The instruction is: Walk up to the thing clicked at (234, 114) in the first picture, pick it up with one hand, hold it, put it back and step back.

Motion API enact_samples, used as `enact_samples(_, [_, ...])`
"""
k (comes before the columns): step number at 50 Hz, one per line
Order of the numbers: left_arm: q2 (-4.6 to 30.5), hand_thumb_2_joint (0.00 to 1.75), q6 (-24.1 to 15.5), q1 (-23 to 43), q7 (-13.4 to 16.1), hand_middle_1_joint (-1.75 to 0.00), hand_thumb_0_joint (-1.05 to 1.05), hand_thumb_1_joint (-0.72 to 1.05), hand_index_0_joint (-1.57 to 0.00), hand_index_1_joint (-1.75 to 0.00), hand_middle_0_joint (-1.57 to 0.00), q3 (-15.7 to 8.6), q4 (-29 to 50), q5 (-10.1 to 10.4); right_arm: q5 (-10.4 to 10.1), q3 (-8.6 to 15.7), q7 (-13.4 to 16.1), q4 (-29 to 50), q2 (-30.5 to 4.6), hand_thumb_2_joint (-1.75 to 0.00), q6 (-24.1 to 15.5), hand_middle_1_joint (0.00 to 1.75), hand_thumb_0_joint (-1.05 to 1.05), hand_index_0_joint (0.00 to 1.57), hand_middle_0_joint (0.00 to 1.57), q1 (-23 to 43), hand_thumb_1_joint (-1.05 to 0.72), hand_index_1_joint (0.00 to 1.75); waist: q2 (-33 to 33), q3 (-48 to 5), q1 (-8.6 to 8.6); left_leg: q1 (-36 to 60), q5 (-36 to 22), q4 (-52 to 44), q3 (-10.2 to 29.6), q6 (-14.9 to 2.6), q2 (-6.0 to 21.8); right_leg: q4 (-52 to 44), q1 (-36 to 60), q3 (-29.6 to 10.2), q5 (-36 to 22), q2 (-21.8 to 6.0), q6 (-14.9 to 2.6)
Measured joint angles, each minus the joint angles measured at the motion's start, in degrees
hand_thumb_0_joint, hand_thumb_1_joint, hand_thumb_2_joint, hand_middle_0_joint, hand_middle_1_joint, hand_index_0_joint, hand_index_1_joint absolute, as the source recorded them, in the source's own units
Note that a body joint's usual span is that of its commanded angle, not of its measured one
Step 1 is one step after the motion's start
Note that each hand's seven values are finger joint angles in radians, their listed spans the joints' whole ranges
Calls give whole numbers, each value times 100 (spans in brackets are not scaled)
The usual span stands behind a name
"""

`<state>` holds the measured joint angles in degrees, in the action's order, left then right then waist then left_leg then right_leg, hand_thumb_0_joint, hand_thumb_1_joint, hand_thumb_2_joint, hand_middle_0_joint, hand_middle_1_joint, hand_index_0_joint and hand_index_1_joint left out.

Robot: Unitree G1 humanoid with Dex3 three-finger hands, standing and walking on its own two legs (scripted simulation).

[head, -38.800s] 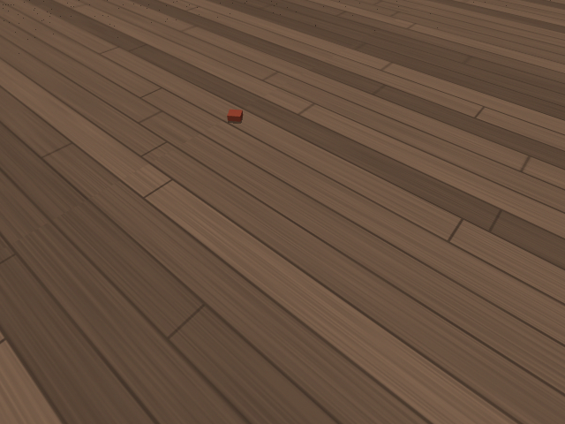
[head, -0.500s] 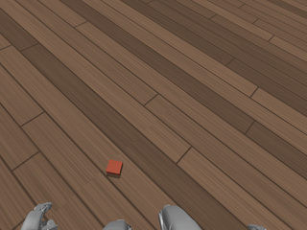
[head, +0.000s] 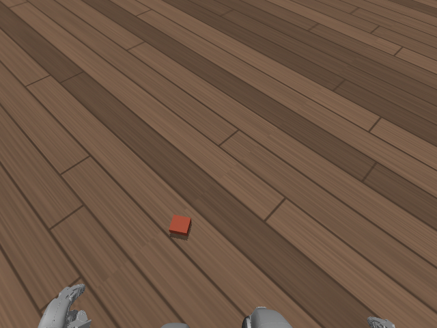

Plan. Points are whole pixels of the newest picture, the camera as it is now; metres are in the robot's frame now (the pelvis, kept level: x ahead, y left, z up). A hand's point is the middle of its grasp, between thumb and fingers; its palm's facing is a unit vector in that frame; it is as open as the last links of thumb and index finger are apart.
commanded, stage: step back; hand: left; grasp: from above
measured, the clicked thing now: (180, 225) +0.58 +0.18 -0.74
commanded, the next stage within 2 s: none
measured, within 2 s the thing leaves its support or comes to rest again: neither
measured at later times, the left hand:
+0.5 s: hand out of the picture -0.07 +0.23 -0.14, palm faces -0.07 -0.91 -0.41, open 7.4 cm
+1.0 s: hand out of the picture -0.21 +0.24 -0.14, palm faces -0.03 -0.92 -0.39, open 7.4 cm
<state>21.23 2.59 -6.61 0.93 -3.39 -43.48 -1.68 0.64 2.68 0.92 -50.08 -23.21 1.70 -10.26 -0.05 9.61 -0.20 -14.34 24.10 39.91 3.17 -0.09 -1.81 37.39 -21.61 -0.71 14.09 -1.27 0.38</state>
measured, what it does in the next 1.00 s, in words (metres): walks backwards: left foot, then right foot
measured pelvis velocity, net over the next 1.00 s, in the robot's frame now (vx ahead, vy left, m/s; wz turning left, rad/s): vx -0.32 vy -0.04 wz -0.04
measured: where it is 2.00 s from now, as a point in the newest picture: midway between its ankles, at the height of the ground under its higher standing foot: outside the picture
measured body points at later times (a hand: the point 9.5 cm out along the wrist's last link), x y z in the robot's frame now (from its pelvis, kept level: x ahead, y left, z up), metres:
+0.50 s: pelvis -0.16 -0.03 +0.00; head -0.11 -0.05 +0.44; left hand -0.06 +0.28 -0.11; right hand -0.05 -0.36 -0.12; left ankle -0.08 +0.11 -0.67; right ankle -0.16 -0.15 -0.72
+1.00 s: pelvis -0.32 -0.04 +0.01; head -0.27 -0.02 +0.45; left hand -0.21 +0.28 -0.12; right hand -0.22 -0.35 -0.10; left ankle -0.26 +0.09 -0.72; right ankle -0.37 -0.17 -0.66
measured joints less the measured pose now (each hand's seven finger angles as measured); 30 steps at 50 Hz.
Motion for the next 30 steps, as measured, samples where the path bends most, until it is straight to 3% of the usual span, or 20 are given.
enact_samples(2, [114,89,53,75,-12,-30,1,90,-21,-30,-20,-22,21,43,94,34,-13,-47,104,-90,-33,30,0,20,20,45,-91,30,-257,121,-40,106,-350,-305,-164,-66,-115,291,-168,-181,62,-92,-11])
enact_samples(5, [147,89,159,42,40,-30,1,91,-21,-30,-20,-83,-157,48,136,-27,-98,-19,197,-90,-58,30,0,20,20,29,-91,30,-242,98,44,-28,-403,-220,-118,-123,15,1604,-460,-629,1390,466,-95])
enact_samples(7, [183,89,179,-28,47,-30,1,91,-21,-30,-20,-118,-226,87,151,-69,-80,-2,267,-90,-66,30,0,20,20,15,-90,30,-246,36,50,-57,-583,-400,-108,-104,120,2490,-604,-773,1541,743,-128])
enact_samples(10, [211,89,143,-164,10,-30,1,91,-21,-30,-20,-165,-251,90,147,-79,-45,87,294,-90,-78,30,0,21,20,39,-90,30,-227,10,-10,-148,-805,-560,-153,-97,251,3061,-546,-785,1515,832,-41])
enact_samples(15, [248,89,154,-354,-35,-30,1,91,-21,-30,-20,-209,-308,61,137,-62,-1,362,250,-90,-120,30,0,21,21,189,-90,30,-163,72,-53,-469,-1015,-466,-259,-74,442,2350,-15,-650,1607,571,111])
enact_samples(19, [237,89,83,-423,-89,-30,1,91,-21,-30,-20,-198,-389,51,124,-57,-21,517,118,-90,-63,30,0,21,21,310,-90,30,-60,71,-81,-882,-1108,-156,-305,85,580,632,649,-323,1085,260,13])
enact_samples(21, [114,89,15,-433,-102,-30,1,91,-21,-30,-20,-197,-484,-1,78,-13,-19,492,-12,-90,13,30,0,21,21,384,-90,30,218,91,-44,-1126,-1062,132,-127,115,709,112,837,-129,905,367,-19])
enact_samples(22, [48,89,17,-454,-128,-30,1,91,-21,-30,-20,-169,-497,-19,48,28,12,441,-42,-90,58,30,0,21,20,389,-90,30,309,83,-2,-1254,-613,383,97,74,584,196,767,-51,887,383,-43])
enact_samples(24, [-22,89,19,-547,-156,-30,1,91,-21,-30,-20,-101,-469,-39,6,69,63,316,-37,-90,140,30,0,20,20,336,-90,30,216,2,-96,-1493,186,1383,360,45,88,309,600,-140,814,240,-96])
enact_samples(27, [-139,89,41,-586,-117,-30,1,91,-21,-30,-20,-51,-460,-55,-60,70,79,229,-88,-90,106,30,0,20,20,149,-91,30,196,-92,-120,-1587,285,2493,499,15,-375,106,512,-168,544,84,-95])
enact_samples(30, [-148,89,36,-492,-64,-30,1,90,-21,-30,-21,-43,-350,-80,-46,42,78,170,-92,-90,69,30,0,20,20,-57,-91,30,195,-122,-98,-1286,383,2524,407,60,-433,-9,370,-86,332,9,-92])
